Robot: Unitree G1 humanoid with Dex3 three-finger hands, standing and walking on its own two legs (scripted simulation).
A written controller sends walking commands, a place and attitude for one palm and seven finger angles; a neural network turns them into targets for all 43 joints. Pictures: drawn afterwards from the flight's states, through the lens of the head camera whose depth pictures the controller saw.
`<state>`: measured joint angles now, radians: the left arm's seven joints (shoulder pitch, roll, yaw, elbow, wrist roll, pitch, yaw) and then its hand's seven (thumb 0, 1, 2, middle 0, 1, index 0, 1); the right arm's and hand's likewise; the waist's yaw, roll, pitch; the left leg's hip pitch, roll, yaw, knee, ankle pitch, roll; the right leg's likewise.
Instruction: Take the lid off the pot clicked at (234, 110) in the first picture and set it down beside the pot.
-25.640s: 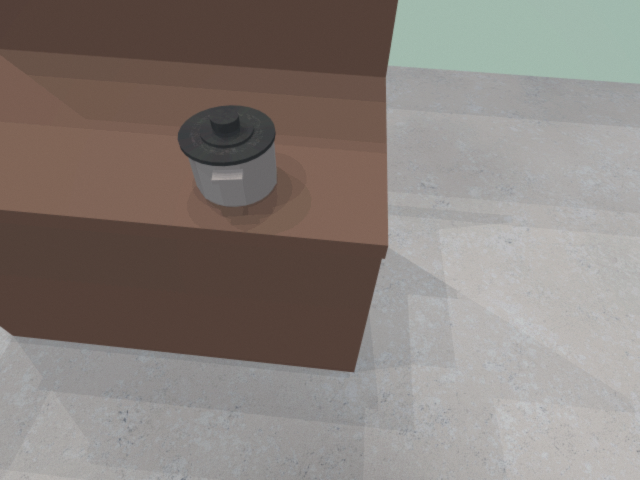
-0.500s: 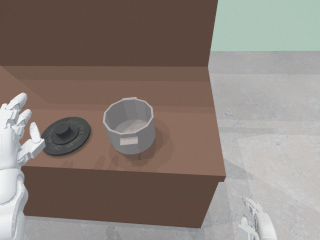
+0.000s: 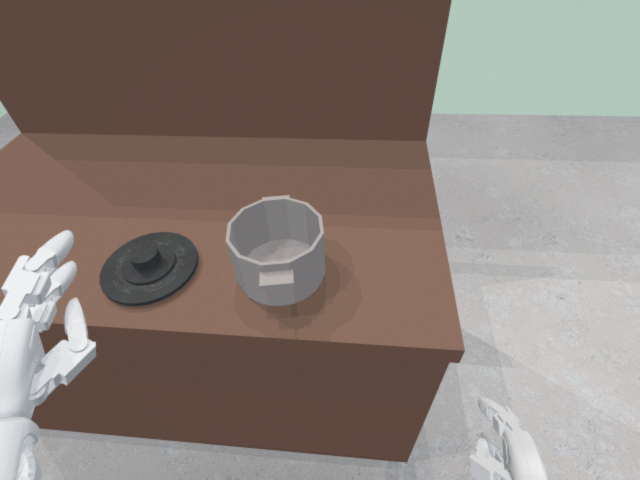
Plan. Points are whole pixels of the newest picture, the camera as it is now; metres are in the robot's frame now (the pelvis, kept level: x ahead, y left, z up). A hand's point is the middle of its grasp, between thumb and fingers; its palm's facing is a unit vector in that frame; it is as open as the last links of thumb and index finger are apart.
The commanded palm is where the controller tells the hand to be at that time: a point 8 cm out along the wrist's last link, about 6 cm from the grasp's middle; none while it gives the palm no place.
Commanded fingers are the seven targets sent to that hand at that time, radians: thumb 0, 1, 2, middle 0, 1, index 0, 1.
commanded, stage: draw the hand back to the body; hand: left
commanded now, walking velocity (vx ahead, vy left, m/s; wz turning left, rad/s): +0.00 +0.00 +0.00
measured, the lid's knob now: (145, 256) +0.46 +0.39 -0.03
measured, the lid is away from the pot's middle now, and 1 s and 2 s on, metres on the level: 0.25 0.25 0.25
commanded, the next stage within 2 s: step back with the hand held close in 0.18 s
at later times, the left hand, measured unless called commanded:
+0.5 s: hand (67, 351) +0.18 +0.26 +0.15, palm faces +0.32 -0.84 -0.44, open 7.4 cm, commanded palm +0.12 +0.30 +0.18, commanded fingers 0.00 0.90 0.90 -0.20 -0.30 -0.20 -0.30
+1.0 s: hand out of the picture +0.11 +0.29 +0.15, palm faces +0.32 -0.80 -0.50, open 7.4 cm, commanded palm +0.05 +0.33 +0.18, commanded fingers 0.00 0.90 0.90 -0.20 -0.30 -0.20 -0.30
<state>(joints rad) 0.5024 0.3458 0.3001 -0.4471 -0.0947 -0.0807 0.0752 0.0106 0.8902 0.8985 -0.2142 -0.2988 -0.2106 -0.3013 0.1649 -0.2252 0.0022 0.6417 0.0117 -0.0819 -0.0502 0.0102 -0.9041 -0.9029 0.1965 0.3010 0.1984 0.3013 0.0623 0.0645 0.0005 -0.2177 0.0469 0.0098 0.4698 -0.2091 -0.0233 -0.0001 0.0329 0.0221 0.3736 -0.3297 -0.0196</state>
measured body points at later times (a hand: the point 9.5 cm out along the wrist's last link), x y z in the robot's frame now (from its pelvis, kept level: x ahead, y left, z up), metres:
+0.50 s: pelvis -0.02 +0.03 +0.00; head +0.00 +0.02 +0.45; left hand +0.16 +0.31 +0.18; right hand +0.17 -0.20 -0.09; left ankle +0.03 +0.14 -0.74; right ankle -0.08 -0.11 -0.74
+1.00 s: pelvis -0.08 +0.05 -0.01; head -0.04 +0.05 +0.43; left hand +0.08 +0.33 +0.18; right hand +0.10 -0.18 -0.10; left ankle +0.03 +0.14 -0.74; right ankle -0.08 -0.11 -0.74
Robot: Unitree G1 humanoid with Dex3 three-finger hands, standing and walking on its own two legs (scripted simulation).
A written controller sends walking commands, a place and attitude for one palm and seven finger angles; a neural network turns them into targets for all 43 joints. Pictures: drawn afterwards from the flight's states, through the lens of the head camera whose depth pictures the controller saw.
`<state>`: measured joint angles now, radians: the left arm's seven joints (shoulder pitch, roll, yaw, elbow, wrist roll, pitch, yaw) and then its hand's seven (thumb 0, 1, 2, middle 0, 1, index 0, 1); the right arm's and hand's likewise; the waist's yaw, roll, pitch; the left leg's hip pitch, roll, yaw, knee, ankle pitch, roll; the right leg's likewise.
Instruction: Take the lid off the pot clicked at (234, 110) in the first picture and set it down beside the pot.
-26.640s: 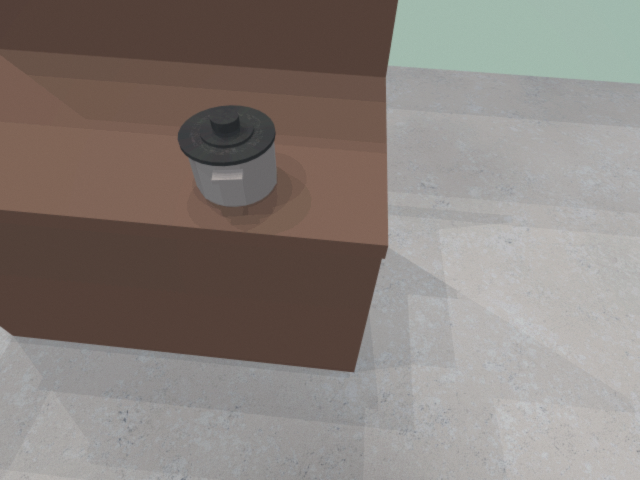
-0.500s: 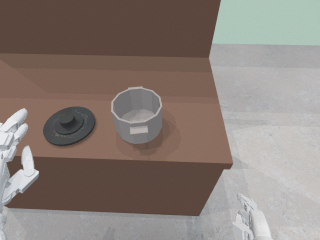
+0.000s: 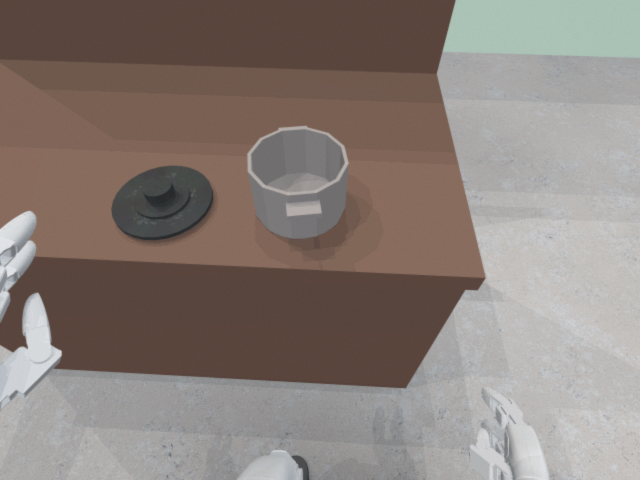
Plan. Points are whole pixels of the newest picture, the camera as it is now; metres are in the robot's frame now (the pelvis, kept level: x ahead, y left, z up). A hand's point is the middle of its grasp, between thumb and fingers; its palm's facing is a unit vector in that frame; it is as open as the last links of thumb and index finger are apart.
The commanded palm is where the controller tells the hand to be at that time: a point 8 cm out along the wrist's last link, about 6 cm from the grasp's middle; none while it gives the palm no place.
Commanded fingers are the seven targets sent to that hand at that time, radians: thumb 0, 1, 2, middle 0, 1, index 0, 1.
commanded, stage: step back with the hand held close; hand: left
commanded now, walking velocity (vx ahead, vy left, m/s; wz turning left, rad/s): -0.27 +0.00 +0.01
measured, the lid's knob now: (158, 189) +0.55 +0.33 -0.02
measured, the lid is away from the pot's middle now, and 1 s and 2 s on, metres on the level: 0.25 0.25 0.25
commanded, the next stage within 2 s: stop stepping back and stand still in 0.60 s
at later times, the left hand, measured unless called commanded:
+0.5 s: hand (27, 442) +0.13 +0.22 +0.17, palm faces +0.31 -0.85 -0.43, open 7.4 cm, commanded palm +0.07 +0.28 +0.19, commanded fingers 0.00 0.90 0.90 -0.20 -0.30 -0.20 -0.30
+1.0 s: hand out of the picture +0.04 +0.19 +0.18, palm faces +0.17 -0.85 -0.50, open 7.4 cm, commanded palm -0.01 +0.25 +0.19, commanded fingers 0.00 0.90 0.90 -0.20 -0.30 -0.20 -0.30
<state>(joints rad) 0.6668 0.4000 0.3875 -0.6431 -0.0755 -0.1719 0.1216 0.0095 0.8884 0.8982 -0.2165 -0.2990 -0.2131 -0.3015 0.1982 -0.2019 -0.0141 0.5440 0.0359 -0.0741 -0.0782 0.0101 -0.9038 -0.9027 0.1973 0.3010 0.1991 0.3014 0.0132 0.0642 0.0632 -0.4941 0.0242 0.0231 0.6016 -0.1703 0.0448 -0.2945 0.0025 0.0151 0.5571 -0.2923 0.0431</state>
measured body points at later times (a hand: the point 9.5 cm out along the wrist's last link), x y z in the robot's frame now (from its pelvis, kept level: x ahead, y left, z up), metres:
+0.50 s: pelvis -0.06 +0.00 -0.01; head -0.04 +0.02 +0.44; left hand +0.10 +0.27 +0.19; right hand +0.11 -0.24 -0.08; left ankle -0.01 +0.10 -0.70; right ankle +0.00 -0.16 -0.72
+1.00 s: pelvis -0.17 -0.01 +0.01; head -0.15 +0.00 +0.46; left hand +0.02 +0.24 +0.21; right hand -0.07 -0.27 -0.08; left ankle -0.16 +0.12 -0.69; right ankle -0.19 -0.11 -0.73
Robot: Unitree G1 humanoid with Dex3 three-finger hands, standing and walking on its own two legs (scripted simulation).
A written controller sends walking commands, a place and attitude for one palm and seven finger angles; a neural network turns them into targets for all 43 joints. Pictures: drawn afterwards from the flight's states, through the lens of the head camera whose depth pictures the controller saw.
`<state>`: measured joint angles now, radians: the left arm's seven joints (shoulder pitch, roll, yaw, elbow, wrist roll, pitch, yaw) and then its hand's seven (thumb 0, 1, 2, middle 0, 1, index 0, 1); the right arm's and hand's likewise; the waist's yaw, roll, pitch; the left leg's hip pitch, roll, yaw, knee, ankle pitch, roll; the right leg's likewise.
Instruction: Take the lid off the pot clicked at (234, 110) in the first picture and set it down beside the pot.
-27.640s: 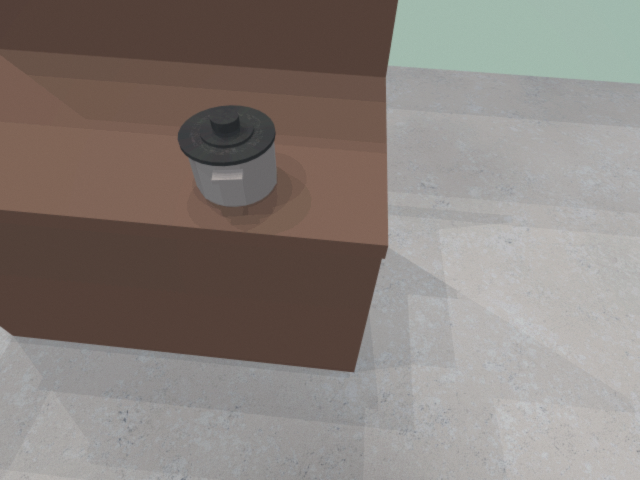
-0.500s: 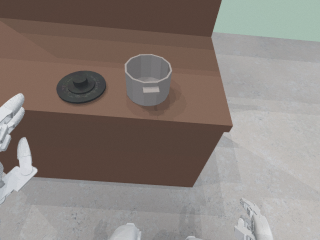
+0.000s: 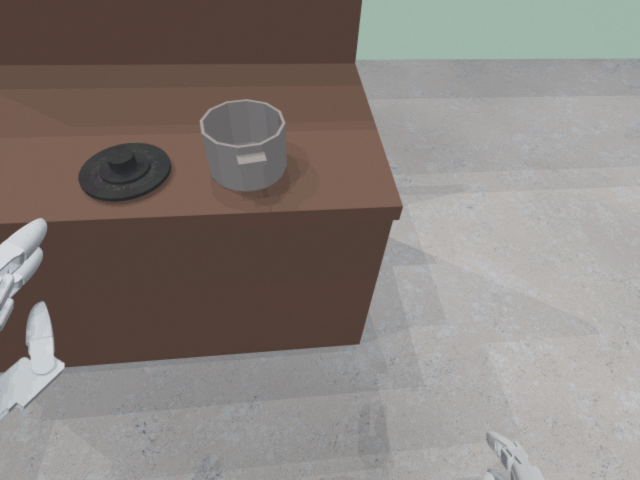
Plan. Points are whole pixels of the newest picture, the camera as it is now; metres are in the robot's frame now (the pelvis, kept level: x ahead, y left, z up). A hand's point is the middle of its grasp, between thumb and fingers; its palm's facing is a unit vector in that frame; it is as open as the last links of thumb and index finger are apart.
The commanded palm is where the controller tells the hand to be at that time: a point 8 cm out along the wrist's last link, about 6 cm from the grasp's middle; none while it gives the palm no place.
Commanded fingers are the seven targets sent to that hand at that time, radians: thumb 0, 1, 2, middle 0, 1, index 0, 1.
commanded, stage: stop stepping back and stand still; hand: left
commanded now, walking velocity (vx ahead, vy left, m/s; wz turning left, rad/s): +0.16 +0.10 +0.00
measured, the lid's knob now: (121, 159) +0.68 +0.42 -0.03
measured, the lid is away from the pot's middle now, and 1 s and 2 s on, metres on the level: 0.25 0.25 0.25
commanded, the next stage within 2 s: let the arm hang, fingers relaxed in 1.20 s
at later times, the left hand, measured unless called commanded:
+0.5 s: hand (28, 364) +0.19 +0.26 +0.15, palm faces +0.37 -0.82 -0.43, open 7.4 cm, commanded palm none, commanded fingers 0.00 0.90 0.90 -0.20 -0.30 -0.20 -0.30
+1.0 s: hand out of the picture +0.02 +0.23 -0.18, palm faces +0.03 -0.98 -0.22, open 7.2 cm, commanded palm none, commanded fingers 0.00 0.90 0.90 -0.20 -0.30 -0.20 -0.30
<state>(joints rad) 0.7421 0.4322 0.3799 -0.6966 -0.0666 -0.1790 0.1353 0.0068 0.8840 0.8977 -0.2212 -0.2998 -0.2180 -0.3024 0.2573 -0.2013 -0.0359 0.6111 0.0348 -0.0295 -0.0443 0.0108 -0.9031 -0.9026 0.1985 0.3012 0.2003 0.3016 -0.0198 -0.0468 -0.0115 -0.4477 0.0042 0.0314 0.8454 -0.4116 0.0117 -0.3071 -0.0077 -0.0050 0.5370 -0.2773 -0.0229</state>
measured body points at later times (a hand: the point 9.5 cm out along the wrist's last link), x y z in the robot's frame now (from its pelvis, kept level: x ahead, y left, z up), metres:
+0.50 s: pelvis +0.00 +0.02 +0.00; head +0.02 +0.02 +0.45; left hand +0.16 +0.30 +0.18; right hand +0.18 -0.20 -0.09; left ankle -0.01 +0.14 -0.74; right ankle +0.00 -0.10 -0.74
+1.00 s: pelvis +0.02 +0.03 +0.00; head +0.09 +0.05 +0.44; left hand +0.02 +0.28 -0.17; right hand +0.03 -0.22 -0.14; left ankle -0.01 +0.14 -0.74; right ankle +0.00 -0.10 -0.74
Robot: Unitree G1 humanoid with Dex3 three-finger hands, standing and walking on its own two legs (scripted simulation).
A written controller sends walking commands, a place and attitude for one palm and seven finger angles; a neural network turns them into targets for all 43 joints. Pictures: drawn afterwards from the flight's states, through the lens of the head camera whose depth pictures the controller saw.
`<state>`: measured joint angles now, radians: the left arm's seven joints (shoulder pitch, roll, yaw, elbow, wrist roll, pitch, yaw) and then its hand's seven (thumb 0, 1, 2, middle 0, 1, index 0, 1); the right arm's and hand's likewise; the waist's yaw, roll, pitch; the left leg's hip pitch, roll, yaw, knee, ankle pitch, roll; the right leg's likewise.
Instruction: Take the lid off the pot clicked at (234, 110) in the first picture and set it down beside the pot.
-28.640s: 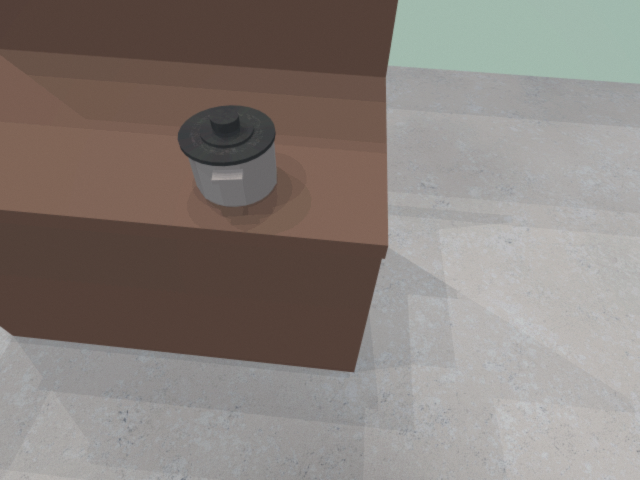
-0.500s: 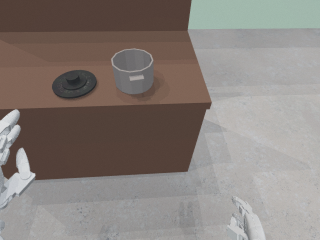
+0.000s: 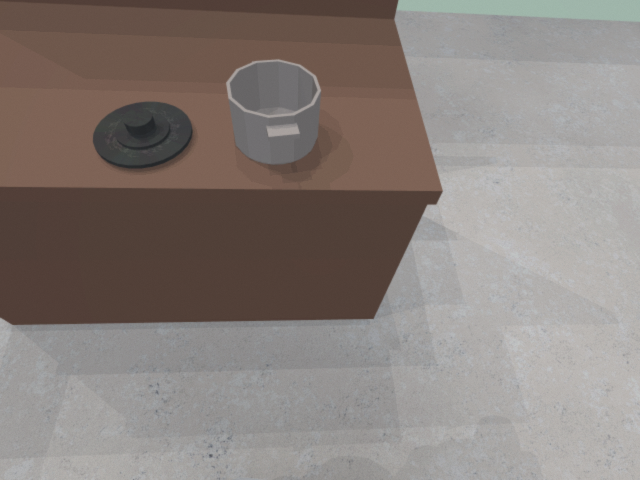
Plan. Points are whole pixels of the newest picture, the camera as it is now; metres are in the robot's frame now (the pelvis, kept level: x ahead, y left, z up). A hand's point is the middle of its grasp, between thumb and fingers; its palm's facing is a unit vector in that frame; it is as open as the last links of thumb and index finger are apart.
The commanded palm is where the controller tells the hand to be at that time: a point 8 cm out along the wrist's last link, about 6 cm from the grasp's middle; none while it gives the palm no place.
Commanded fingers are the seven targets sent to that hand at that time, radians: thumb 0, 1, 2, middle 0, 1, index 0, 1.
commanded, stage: stop stepping back and stand still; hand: left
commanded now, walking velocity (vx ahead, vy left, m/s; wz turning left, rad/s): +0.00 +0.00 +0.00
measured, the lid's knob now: (139, 121) +0.67 +0.37 -0.03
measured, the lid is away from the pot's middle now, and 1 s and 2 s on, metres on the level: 0.25 0.25 0.25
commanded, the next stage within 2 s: let the arm hang, fingers relaxed in 0.20 s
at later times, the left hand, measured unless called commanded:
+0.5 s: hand out of the picture +0.10 +0.16 -0.17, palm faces -0.02 -0.98 -0.19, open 7.3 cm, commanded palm none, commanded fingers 0.00 0.90 0.90 -0.20 -0.30 -0.20 -0.30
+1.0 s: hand out of the picture +0.06 +0.17 -0.17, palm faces +0.00 -0.98 -0.22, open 7.4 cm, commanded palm none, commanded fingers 0.00 0.90 0.90 -0.20 -0.30 -0.20 -0.30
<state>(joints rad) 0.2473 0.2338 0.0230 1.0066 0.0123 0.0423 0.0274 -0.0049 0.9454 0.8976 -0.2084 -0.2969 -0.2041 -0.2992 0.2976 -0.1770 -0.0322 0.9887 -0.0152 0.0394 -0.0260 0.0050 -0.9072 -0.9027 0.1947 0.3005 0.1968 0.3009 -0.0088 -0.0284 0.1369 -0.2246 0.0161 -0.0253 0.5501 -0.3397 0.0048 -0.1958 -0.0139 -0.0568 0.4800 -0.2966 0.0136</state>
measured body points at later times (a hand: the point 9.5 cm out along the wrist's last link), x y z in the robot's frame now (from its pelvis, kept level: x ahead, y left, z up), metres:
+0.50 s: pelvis +0.02 -0.01 +0.00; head +0.07 -0.01 +0.45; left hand +0.10 +0.21 -0.16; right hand +0.02 -0.24 -0.15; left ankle -0.03 +0.12 -0.74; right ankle -0.03 -0.13 -0.74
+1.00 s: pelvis +0.03 -0.01 +0.00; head +0.07 -0.01 +0.45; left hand +0.06 +0.22 -0.16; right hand +0.01 -0.23 -0.16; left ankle -0.03 +0.12 -0.74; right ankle -0.03 -0.13 -0.74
